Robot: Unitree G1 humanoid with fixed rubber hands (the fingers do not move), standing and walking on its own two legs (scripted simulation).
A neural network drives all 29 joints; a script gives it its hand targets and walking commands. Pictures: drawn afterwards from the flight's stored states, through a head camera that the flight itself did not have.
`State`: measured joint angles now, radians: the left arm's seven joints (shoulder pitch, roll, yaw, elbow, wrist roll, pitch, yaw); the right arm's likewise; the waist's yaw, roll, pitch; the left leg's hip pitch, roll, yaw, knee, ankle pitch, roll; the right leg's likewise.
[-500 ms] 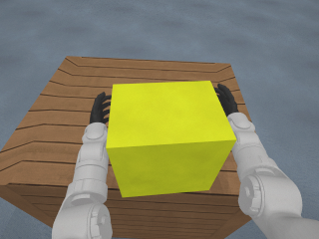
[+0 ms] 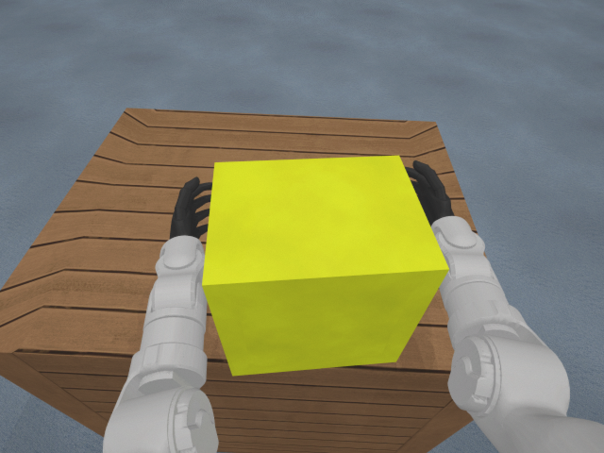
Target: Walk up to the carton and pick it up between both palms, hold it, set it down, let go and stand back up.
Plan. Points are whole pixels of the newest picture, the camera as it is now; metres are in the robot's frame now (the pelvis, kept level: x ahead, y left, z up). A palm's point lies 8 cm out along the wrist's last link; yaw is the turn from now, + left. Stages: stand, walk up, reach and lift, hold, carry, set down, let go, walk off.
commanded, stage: set down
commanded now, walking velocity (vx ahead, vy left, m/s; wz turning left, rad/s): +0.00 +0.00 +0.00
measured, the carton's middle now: (312, 270) +0.36 +0.02 +0.04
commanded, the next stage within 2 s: none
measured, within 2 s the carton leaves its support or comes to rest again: neither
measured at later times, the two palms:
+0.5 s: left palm (187, 235) +0.36 +0.20 +0.09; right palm (435, 215) +0.42 -0.14 +0.11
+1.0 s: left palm (192, 243) +0.38 +0.20 +0.06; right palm (429, 227) +0.45 -0.15 +0.06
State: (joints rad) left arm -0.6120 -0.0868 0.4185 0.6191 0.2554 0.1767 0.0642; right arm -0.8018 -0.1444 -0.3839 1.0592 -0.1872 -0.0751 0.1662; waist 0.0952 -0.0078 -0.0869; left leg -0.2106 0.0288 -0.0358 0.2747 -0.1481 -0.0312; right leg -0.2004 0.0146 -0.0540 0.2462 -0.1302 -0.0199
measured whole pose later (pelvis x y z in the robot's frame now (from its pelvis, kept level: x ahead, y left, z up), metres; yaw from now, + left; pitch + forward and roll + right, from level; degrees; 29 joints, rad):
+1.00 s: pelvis -0.01 +0.01 -0.01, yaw -3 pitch +14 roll -1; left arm -0.69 0.06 0.10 0.77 -0.08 0.13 0.23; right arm -0.86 -0.33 -0.01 1.15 0.25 -0.08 0.07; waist 0.18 0.03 -0.12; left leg -0.47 0.06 0.00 0.42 -0.19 -0.03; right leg -0.44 0.04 -0.02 0.32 -0.12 -0.02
